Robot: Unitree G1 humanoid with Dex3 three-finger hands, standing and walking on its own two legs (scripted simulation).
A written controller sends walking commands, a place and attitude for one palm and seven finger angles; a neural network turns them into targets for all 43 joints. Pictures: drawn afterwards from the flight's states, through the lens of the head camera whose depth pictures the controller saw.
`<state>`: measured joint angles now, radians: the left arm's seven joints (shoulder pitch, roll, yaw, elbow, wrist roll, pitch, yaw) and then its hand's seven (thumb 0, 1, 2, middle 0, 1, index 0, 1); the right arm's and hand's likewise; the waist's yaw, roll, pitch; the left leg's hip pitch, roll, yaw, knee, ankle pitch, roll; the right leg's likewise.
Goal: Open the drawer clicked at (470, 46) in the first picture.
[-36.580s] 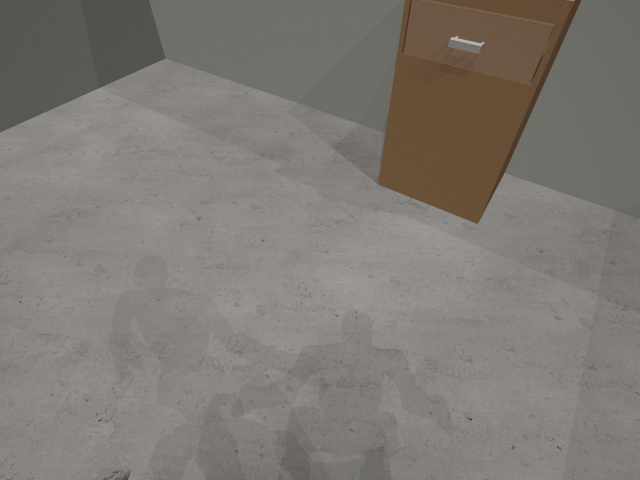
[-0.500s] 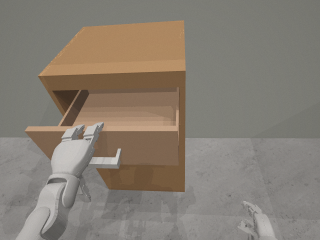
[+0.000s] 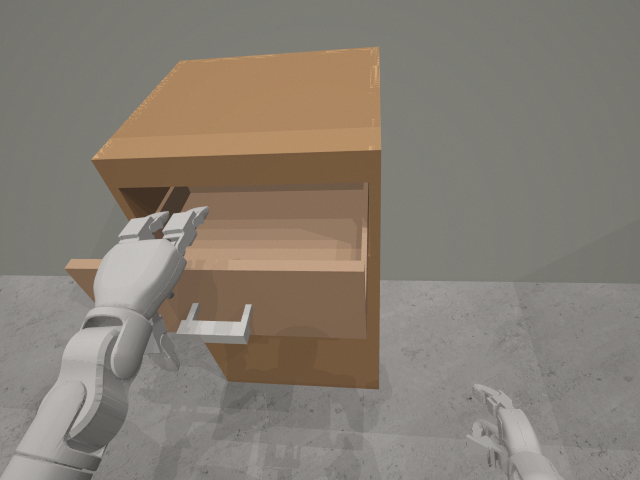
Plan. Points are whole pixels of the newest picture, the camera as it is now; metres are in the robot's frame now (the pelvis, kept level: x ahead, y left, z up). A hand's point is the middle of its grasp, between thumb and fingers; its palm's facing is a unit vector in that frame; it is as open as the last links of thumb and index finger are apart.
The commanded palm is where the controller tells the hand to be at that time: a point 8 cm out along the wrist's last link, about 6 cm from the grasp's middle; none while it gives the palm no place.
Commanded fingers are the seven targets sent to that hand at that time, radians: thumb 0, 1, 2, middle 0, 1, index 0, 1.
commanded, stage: draw the hand back to the body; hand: left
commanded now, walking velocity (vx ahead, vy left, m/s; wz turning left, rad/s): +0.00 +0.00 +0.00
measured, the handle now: (217, 320) +0.34 +0.22 -0.03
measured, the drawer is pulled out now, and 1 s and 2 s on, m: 0.19 0.19 0.19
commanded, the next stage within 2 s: step back with the hand held close in 1.70 s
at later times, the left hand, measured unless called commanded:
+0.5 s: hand (137, 329) +0.24 +0.24 +0.12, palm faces +0.07 -0.11 -0.99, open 16.2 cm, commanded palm +0.21 +0.24 +0.18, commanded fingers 0.00 -0.50 0.30 -0.15 -0.30 -0.15 -0.30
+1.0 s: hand (133, 320) +0.23 +0.22 +0.16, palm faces +0.34 -0.88 -0.32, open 14.9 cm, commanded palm +0.17 +0.26 +0.18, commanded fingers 0.00 0.06 0.54 -0.17 -0.30 -0.17 -0.30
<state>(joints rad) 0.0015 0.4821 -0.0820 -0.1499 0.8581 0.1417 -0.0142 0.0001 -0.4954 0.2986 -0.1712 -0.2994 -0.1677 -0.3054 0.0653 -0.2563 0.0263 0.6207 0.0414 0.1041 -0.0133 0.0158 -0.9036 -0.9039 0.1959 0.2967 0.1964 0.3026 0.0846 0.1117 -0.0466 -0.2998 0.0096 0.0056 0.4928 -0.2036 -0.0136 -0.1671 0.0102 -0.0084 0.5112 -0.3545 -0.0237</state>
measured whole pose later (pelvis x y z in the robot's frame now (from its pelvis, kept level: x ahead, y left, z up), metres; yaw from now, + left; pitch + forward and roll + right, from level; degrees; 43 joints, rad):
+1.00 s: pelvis +0.01 +0.00 +0.01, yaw -1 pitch -3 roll +0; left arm 0.39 0.30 0.22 -0.40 -0.06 -0.09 0.11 -0.01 -0.26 0.40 -0.17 -0.30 -0.17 -0.30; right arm 0.19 -0.21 0.05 0.61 0.00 -0.10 -0.07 0.02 -0.90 -0.90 0.20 0.30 0.20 0.30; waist 0.05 0.04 0.03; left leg -0.18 0.03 0.02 0.43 -0.20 -0.02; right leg -0.02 0.03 0.01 0.39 -0.31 -0.02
